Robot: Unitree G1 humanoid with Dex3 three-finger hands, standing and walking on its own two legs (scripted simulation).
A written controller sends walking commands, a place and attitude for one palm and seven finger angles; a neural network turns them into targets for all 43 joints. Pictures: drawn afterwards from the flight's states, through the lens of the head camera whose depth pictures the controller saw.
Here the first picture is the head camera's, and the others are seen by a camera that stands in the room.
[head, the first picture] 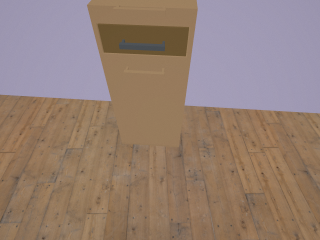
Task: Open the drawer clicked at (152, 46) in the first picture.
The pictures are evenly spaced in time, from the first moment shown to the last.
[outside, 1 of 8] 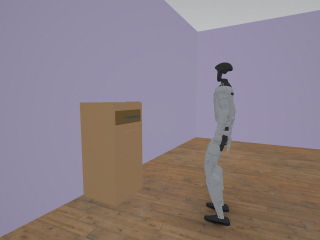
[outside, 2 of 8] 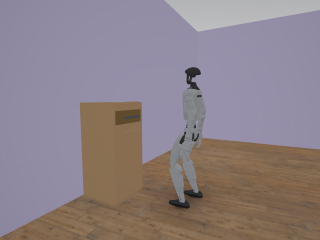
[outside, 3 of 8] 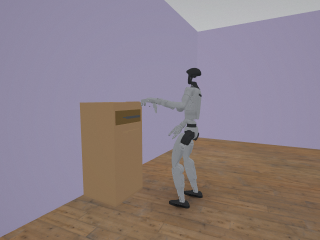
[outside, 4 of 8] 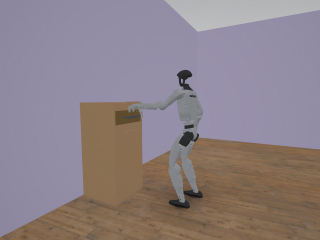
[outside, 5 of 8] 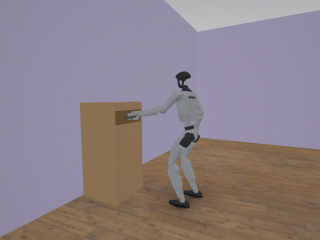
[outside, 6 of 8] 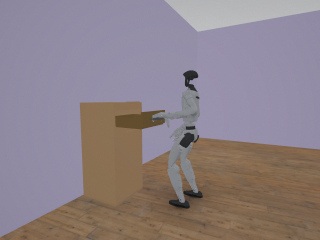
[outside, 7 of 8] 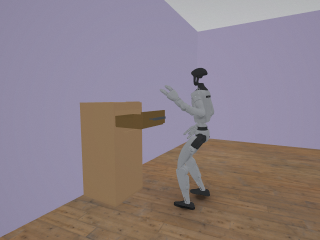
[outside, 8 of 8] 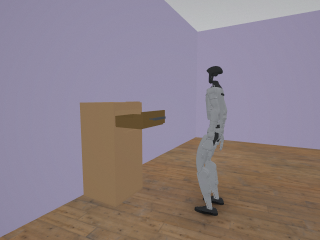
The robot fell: no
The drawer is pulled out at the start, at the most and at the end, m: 0.00 0.30 0.30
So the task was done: yes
